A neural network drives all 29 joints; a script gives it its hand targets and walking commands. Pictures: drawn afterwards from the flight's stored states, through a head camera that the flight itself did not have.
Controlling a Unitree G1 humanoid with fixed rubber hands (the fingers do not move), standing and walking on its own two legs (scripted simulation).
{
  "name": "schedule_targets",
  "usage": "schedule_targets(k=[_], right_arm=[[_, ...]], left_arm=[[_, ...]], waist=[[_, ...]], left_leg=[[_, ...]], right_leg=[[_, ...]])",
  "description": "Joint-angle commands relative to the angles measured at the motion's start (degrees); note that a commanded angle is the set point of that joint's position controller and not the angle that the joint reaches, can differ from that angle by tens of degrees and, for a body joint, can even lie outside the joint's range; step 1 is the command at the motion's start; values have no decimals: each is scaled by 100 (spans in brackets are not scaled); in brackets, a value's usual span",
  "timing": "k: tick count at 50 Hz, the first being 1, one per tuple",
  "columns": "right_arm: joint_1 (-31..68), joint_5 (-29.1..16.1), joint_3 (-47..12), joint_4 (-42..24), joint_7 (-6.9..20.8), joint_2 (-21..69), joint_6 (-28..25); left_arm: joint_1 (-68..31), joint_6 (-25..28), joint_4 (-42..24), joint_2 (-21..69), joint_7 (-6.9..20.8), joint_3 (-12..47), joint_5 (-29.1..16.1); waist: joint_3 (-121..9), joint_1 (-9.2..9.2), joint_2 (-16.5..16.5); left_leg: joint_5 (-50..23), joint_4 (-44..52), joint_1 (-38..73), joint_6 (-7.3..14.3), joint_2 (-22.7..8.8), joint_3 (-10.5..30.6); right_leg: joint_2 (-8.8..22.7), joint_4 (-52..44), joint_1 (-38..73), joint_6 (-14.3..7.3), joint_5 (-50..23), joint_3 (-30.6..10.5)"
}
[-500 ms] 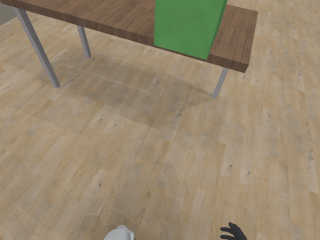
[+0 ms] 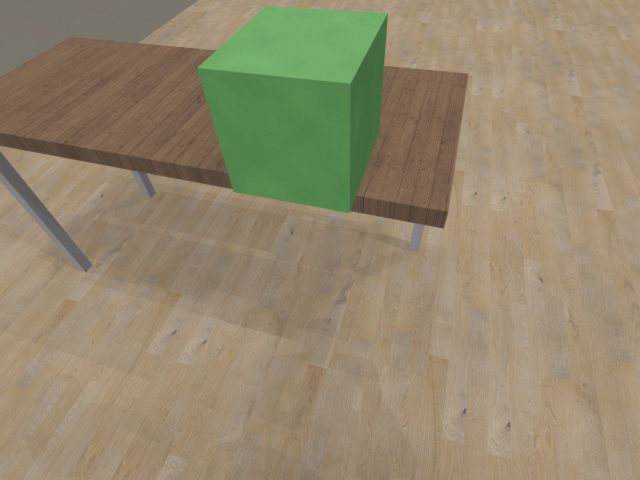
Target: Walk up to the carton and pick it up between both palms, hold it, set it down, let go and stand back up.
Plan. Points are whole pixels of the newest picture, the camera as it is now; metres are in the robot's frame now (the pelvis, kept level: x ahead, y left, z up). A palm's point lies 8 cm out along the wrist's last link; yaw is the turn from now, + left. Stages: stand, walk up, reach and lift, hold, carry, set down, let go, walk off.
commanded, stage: walk up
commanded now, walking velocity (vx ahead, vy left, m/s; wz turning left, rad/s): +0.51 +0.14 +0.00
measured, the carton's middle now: (306, 107) +0.75 +0.02 +0.08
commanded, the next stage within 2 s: none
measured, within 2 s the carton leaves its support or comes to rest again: neither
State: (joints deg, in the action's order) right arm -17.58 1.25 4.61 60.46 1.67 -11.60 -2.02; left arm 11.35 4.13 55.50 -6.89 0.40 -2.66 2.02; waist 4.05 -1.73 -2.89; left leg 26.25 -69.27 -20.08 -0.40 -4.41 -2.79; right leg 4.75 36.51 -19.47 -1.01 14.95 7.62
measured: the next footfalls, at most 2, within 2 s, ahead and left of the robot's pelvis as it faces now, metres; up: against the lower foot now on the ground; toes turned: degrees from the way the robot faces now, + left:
left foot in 0.40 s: +0.34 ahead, +0.17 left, +0.00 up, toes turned +11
right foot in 0.90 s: +0.47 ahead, -0.13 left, +0.00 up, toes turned -9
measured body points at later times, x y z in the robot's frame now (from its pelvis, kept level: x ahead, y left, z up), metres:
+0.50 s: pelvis +0.23 +0.05 +0.00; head +0.28 +0.08 +0.44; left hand +0.14 +0.25 -0.17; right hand +0.41 -0.15 -0.13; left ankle +0.30 +0.16 -0.73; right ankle +0.07 -0.09 -0.67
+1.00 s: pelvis +0.38 -0.01 +0.00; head +0.39 -0.05 +0.44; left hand +0.51 +0.20 -0.13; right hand +0.31 -0.24 -0.17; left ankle +0.31 +0.14 -0.69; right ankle +0.43 -0.12 -0.73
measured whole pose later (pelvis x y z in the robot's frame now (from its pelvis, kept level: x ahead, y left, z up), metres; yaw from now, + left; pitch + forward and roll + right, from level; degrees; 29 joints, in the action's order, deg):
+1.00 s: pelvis +0.38 -0.01 +0.00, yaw -1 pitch -3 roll +0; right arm -21.0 1.6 3.7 64.3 0.1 -11.1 0.4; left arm 6.4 2.2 56.3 -7.1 0.9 -2.2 1.7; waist 4.5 -3.9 -3.7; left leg 31.5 -50.8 -13.4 -1.8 -6.7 -5.0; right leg 3.9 37.0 -18.5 -1.2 14.7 7.6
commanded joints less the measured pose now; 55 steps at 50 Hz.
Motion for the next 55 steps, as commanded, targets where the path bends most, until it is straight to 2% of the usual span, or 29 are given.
schedule_targets(k=[1, 2, 7, 11, 16, 18, 20, 21, 22, 23, 24, 25, 27, 30, 32, 35, 39, 41, 42, 44, 45, 46, 47, 48, 49, 50, 51, 52, 55], right_arm=[[-60, 39, 53, -342, -14, -117, -51], [140, 65, 54, -413, -8, -133, 2], [1018, 50, -19, -797, 114, -63, 198], [1757, -22, -105, -1039, 196, -77, 137], [1997, -58, -128, -1109, 161, -225, 41], [1645, -29, -76, -996, 96, -342, -19], [215, 62, 35, -516, -35, -574, -145], [-743, 118, 195, -289, -103, -1086, -239], [-1304, 145, 343, -235, -98, -1685, -278], [-1192, 2, 358, -214, -117, -1624, -231], [-1033, -25, 269, -207, -155, -1416, -262], [-742, 0, 165, -181, -220, -1105, -284], [-257, -43, -39, -126, -282, -612, -296], [-238, -21, -38, -99, -317, -640, -283], [-290, -31, -61, -57, -318, -606, -289], [-10, 40, -15, -143, -294, -584, -226], [22, 97, 26, -169, -259, -633, -151], [-69, 47, 31, -83, -193, -635, -124], [-168, 22, 64, 1, -189, -713, -76], [-438, 56, 68, 108, -177, -723, -7], [-596, 52, 11, 76, -170, -514, 5], [-604, 8, -92, -78, -174, -204, 45], [-402, 22, -26, -205, -205, -427, 125], [-116, 33, 24, -254, -182, -596, 173], [-30, 10, -14, -179, -149, -449, 186], [-138, -64, -82, -11, -154, -168, 220], [-291, -64, -120, 84, -168, 11, 263], [-565, -57, -165, 166, -200, 194, 298], [-558, -47, -177, 221, -331, 61, 434]], left_arm=[[939, 148, 52, -1002, -53, -215, -82], [1035, 178, 118, -841, -47, -191, -112], [1342, 214, 237, -825, -76, -120, -24], [1495, 212, 306, -1024, -92, -115, -20], [1817, 129, 552, -1227, -73, -219, -23], [1838, 66, 634, -1278, -76, -275, -42], [1720, 34, 654, -1102, -86, -254, -105], [1834, 37, 559, -674, -59, -143, -199], [2274, -44, 640, -496, -132, -79, -425], [2126, -77, 704, -964, -178, -249, -371], [1563, -61, 601, -1105, -161, -302, -291], [1113, -37, 495, -809, -131, -250, -291], [561, -83, 392, -360, -100, -168, -152], [989, -389, 454, -412, -81, -264, -31], [1019, -499, 388, -319, -17, -250, -33], [361, -595, 91, -415, 127, -194, -18], [-505, -553, -250, -579, 233, -92, -54], [-459, -440, -337, -632, 207, -77, -59], [-344, -398, -303, -814, 191, -118, -19], [283, -291, -15, -1163, 102, -229, 17], [829, -199, 142, -1475, 28, -315, 35], [1276, -135, 229, -1963, -42, -392, 5], [1351, -164, 334, -2055, -86, -411, -64], [1108, -163, 280, -1751, -101, -338, -59], [758, -144, 159, -1393, -129, -184, -70], [75, -115, -3, -1041, -191, -13, -107], [-389, -74, -95, -842, -230, 68, -171], [-526, -38, -112, -800, -242, 107, -203], [-434, -75, -40, -740, -234, 134, -132]], waist=[[-296, 201, 987], [-221, 239, 1163], [324, 304, 1115], [415, 498, 903], [364, 681, 1082], [198, 528, 1010], [-473, -103, 658], [-1308, -462, -248], [-2316, -748, -1431], [-2513, -645, -1211], [-2209, -587, -669], [-1747, -439, -499], [-515, -281, -480], [-170, 94, -249], [-360, 254, -560], [-229, 229, -1233], [-20, 60, -1109], [-170, 128, -1399], [-201, 163, -1325], [-305, 383, 28], [-535, 592, 1316], [-716, 741, 2809], [-511, 855, 2987], [-51, 782, 2630], [204, 580, 2047], [416, 192, 1544], [241, -76, 1231], [-74, -217, 1451], [-686, -192, 1569]], left_leg=[[-1162, -221, -1613, 49, -493, 509], [-1249, -98, -1643, 4, -508, 481], [-1659, 1138, -2094, -112, -509, 353], [-1901, 2595, -1729, -139, -511, 18], [-1727, 3592, -830, -43, -236, -460], [-1494, 3888, -193, 37, -37, -612], [-2169, 4412, 1589, 220, 54, -599], [-3068, 4206, 3369, 594, -1063, 654], [-4116, 4669, 4596, 1168, -2838, 2713], [-4790, 4824, 4395, 1272, -2849, 3021], [-6103, 4754, 3926, 1061, -2663, 2494], [-6818, 4539, 3387, 959, -2416, 1646], [-6389, 4833, 1921, 821, -1892, 944], [-6676, 4870, 1497, 758, -2097, 961], [-6365, 4975, 1276, 779, -2010, 753], [-4834, 5231, 922, 749, -1698, 229], [-3097, 5512, 327, 592, -1527, 34], [-1542, 5548, 159, 480, -1123, -192], [-927, 5371, -80, 485, -1002, -226], [-206, 4235, -443, 377, -676, -465], [301, 3010, -626, 177, -317, -706], [1223, 1443, -1336, -86, 61, -594], [1010, 1029, -1318, -88, 51, -303], [819, 808, -1268, -99, -122, -70], [649, 737, -1178, -72, -230, 81], [404, 1054, -722, -58, -247, 247], [284, 1302, -174, -29, -269, 280], [260, 1415, 289, -19, -148, 178], [-61, 2200, 665, 68, 12, 44]], right_leg=[[1906, -2377, 1176, -351, -363, -2346], [1830, -2441, 1082, -435, -452, -2224], [1770, -2770, 952, -688, -544, -1722], [1552, -2791, 1139, -671, -1115, -1236], [1432, -2347, 1500, -566, -2261, -847], [1367, -1662, 1642, -483, -3319, -708], [973, 69, 1200, -206, -3805, -338], [431, 1666, -190, 114, -2135, 37], [-303, 3260, -1271, 322, 1428, 76], [-203, 3744, -1127, 287, 1671, -431], [-37, 3955, -1089, 280, 1512, -750], [61, 4002, -1169, 265, 1407, -791], [227, 3317, -1208, 231, 1033, -760], [146, 3079, -1112, 239, 623, -855], [156, 2784, -946, 273, 400, -887], [203, 1908, -918, 372, -70, -729], [216, 438, -97, 471, -585, -414], [61, 32, 655, 456, -520, -154], [-27, -116, 1124, 450, -554, 11], [-48, -589, 2037, 466, -469, 75], [593, -1204, 2459, 343, -98, -685], [1793, -2153, 2714, -107, 313, -2477], [2118, -2703, 1993, -547, 1181, -3222], [2047, -2858, 1426, -632, 1117, -3270], [1930, -2707, 1155, -674, -144, -2794], [1746, -2354, 749, -677, -3172, -1959], [1480, -2028, 463, -658, -4809, -1138], [1392, -1821, 312, -734, -5615, -826], [1166, -1613, 714, -897, -4851, -702]])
